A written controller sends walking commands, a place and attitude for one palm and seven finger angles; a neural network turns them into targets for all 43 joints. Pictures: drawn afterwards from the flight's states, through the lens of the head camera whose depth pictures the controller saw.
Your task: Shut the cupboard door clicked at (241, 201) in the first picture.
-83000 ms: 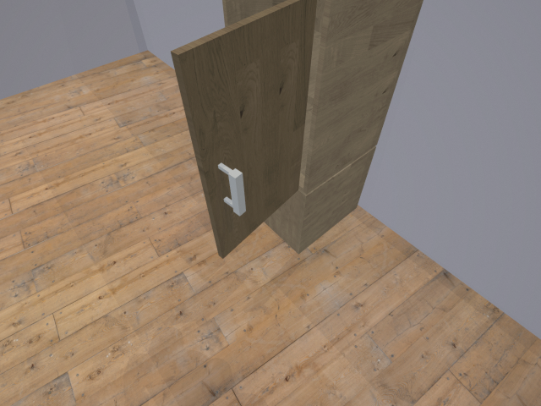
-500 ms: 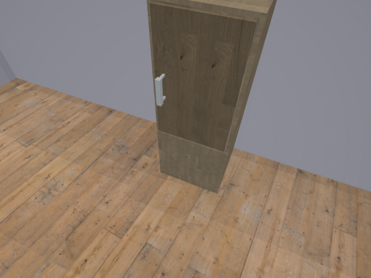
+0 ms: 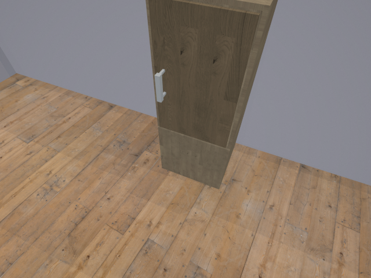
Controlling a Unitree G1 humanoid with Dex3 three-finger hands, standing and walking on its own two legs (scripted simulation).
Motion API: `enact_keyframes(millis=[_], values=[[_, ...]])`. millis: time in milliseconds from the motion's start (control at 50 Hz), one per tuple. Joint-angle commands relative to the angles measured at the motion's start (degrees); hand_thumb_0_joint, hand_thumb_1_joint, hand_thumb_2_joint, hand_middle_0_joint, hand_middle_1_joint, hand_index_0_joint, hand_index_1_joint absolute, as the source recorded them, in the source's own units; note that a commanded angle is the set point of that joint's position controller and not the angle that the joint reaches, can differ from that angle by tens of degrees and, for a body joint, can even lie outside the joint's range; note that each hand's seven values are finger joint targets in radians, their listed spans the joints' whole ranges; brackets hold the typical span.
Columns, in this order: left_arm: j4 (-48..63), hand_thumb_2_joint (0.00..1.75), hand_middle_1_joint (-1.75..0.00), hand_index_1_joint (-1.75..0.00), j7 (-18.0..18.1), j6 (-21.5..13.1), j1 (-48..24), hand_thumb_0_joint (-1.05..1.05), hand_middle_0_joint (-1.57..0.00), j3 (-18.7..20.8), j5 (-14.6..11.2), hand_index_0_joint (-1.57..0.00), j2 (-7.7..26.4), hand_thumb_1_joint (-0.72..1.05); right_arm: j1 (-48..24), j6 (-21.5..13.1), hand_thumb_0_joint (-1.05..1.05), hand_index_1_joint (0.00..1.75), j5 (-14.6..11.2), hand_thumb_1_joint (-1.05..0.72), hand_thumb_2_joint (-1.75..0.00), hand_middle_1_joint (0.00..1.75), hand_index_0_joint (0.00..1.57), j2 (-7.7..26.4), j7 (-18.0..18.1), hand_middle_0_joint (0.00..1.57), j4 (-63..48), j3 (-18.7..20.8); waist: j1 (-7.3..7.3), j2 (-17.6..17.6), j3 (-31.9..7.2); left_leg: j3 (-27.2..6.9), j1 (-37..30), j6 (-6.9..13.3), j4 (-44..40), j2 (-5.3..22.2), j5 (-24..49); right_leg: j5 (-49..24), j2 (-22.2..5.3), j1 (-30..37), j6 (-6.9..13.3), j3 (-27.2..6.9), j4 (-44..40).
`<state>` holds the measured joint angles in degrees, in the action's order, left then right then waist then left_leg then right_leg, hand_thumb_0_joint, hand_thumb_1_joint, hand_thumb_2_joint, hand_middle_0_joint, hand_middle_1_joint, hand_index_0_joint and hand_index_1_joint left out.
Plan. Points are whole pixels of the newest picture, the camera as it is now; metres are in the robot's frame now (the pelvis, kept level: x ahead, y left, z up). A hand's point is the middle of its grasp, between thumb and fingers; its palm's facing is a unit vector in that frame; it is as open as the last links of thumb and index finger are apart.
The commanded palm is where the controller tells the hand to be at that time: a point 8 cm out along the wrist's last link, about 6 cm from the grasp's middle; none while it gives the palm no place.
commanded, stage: look to check the result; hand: left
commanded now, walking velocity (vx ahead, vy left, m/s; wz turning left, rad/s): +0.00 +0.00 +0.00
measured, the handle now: (161, 85) +0.82 +0.14 -0.07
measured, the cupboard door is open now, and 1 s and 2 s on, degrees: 0 0 0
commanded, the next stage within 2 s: stand and wait in 0.12 s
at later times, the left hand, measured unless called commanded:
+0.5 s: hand out of the picture -0.01 +0.15 -0.18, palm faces +0.03 -0.99 -0.16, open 7.4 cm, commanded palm none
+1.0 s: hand out of the picture -0.01 +0.13 -0.18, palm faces +0.04 -0.99 -0.16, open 7.4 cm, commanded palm none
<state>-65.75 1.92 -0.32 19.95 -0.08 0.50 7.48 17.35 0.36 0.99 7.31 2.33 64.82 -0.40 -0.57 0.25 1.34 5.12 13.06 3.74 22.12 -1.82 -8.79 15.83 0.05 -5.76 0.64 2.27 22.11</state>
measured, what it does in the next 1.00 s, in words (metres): stands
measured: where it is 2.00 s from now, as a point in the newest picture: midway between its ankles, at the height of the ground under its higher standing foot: outside the picture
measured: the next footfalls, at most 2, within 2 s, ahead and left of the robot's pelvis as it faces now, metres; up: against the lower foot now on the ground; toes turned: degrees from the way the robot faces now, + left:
none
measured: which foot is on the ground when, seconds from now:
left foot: down 0.00-1.00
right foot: down 0.00-1.00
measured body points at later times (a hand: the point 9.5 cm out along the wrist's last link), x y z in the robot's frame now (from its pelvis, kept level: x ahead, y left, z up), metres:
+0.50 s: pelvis +0.01 -0.01 +0.00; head +0.02 -0.01 +0.45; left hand -0.01 +0.20 -0.16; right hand +0.00 -0.22 -0.16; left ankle +0.04 +0.08 -0.74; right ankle -0.04 -0.11 -0.74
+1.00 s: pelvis +0.02 -0.03 +0.00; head +0.04 -0.03 +0.45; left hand -0.01 +0.18 -0.16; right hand +0.01 -0.24 -0.16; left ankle +0.04 +0.08 -0.74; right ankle -0.04 -0.11 -0.74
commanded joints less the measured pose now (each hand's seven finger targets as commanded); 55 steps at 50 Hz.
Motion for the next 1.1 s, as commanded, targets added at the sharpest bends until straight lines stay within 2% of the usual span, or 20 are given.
enact_keyframes(millis=[0, 100, 160, 200, 260, 460, 700, 780, 880, 920, 1080], values=[[0.5, 0.9, -0.3, -0.3, 0.5, -0.1, 5.2, 0.0, -0.2, 0.9, 0.1, -0.2, 4.7, 0.9, 3.9, -0.7, 0.0, 0.3, -0.2, -0.9, -0.9, 0.3, 0.2, 5.9, 0.3, 0.2, -1.1, 0.7, 0.01, -1.3, 4.3, -9.8, -3.8, -0.8, -5.0, 7.8, 0.6, -2.4, -5.4, -7.3, 1.9, -5.0, -4.9], [0.4, 0.9, -0.3, -0.3, 0.5, -0.3, 4.9, 0.0, -0.2, 1.0, 0.1, -0.2, 4.8, 0.9, 3.5, -0.9, 0.0, 0.3, -0.3, -0.9, -0.9, 0.3, 0.2, 6.2, 0.3, 0.2, -1.2, 0.7, 0.13, 0.2, 3.3, -9.4, -4.7, -0.7, -4.4, 7.9, 3.6, -4.3, -5.6, -6.3, 1.8, -5.0, -5.0], [0.5, 0.9, -0.3, -0.3, 0.5, -0.3, 4.6, 0.0, -0.2, 1.0, 0.1, -0.2, 4.8, 0.9, 3.5, -0.9, 0.0, 0.3, -0.2, -0.9, -0.9, 0.3, 0.2, 6.2, 0.3, 0.2, -1.0, 0.7, 0.05, -0.7, 3.5, -9.3, -4.8, -0.8, -4.3, 7.8, 4.4, -4.6, -5.5, -6.0, 1.8, -5.1, -5.2], [0.5, 0.9, -0.3, -0.3, 0.6, -0.4, 4.6, 0.0, -0.2, 1.1, 0.1, -0.2, 5.0, 0.9, 3.5, -1.0, 0.0, 0.3, -0.3, -0.9, -0.9, 0.3, 0.2, 6.1, 0.4, 0.2, -1.0, 0.6, 0.17, 0.0, 2.9, -9.3, -5.1, -0.7, -3.9, 7.9, 6.1, -5.6, -5.7, -5.4, 1.9, -5.0, -5.2], [0.4, 0.9, -0.3, -0.3, 0.5, -0.3, 4.6, 0.0, -0.2, 1.0, 0.0, -0.2, 4.8, 0.9, 3.4, -0.8, 0.0, 0.3, -0.2, -0.9, -0.9, 0.3, 0.2, 6.0, 0.3, 0.2, -0.9, 0.5, 0.16, -0.3, 4.1, -9.1, -4.8, -0.9, -4.2, 7.7, 4.6, -4.8, -5.7, -5.9, 1.8, -5.0, -5.5], [0.6, 0.9, -0.3, -0.3, 0.6, -0.4, 4.5, 0.0, -0.2, 1.0, 0.0, -0.2, 4.9, 0.9, 3.5, -0.9, 0.0, 0.3, -0.3, -0.9, -0.9, 0.3, 0.2, 5.9, 0.4, 0.2, -0.8, 0.4, 0.29, -0.2, 3.1, -8.8, -5.6, -0.8, -3.5, 7.7, 7.3, -6.8, -5.8, -4.7, 1.9, -5.2, -5.6], [0.3, 0.9, -0.3, -0.3, 0.7, -0.5, 5.0, 0.0, -0.2, 0.9, 0.0, -0.2, 4.4, 0.9, 3.6, -0.7, 0.0, 0.3, -0.3, -0.9, -0.9, 0.3, 0.2, 5.5, 0.5, 0.2, -0.2, 0.4, 0.21, 0.4, 3.9, -8.4, -5.5, -1.0, -2.7, 7.7, 7.7, -7.8, -5.8, -4.6, 2.0, -5.1, -6.0], [0.4, 0.9, -0.3, -0.3, 0.7, -0.7, 5.6, 0.0, -0.2, 1.0, -0.1, -0.2, 4.5, 0.9, 3.6, -0.8, 0.0, 0.3, -0.4, -0.9, -0.9, 0.3, 0.2, 5.7, 0.5, 0.2, -0.2, 0.4, 0.4, -0.1, 2.9, -8.4, -6.4, -0.9, -2.2, 7.7, 9.3, -9.3, -5.7, -4.0, 2.1, -5.3, -5.9], [0.3, 0.9, -0.3, -0.3, 0.8, -0.7, 5.6, 0.0, -0.2, 1.0, 0.0, -0.2, 4.4, 0.9, 3.7, -0.7, 0.0, 0.3, -0.4, -0.9, -0.9, 0.3, 0.2, 5.6, 0.6, 0.2, -0.2, 0.4, 0.42, 0.8, 3.6, -8.2, -6.1, -1.0, -2.0, 7.9, 9.7, -10.4, -5.7, -3.9, 2.0, -5.0, -6.0], [0.2, 0.9, -0.3, -0.3, 0.8, -0.6, 5.7, 0.0, -0.2, 0.9, -0.1, -0.2, 4.1, 0.9, 3.6, -0.8, 0.0, 0.3, -0.3, -0.9, -0.9, 0.3, 0.2, 5.2, 0.6, 0.2, 0.0, 0.3, 0.32, -0.3, 3.7, -8.1, -6.0, -1.0, -2.0, 7.7, 9.6, -10.6, -5.8, -3.7, 2.1, -5.3, -6.0], [0.2, 0.9, -0.3, -0.3, 0.9, -0.7, 6.0, 0.0, -0.2, 1.0, 0.0, -0.2, 4.1, 0.9, 3.6, -0.7, 0.0, 0.3, -0.4, -0.9, -0.9, 0.3, 0.2, 5.2, 0.7, 0.2, 0.0, 0.3, 0.47, 0.4, 4.0, -7.9, -6.2, -1.2, -1.6, 7.7, 9.8, -12.2, -5.8, -3.3, 2.0, -5.0, -6.2]])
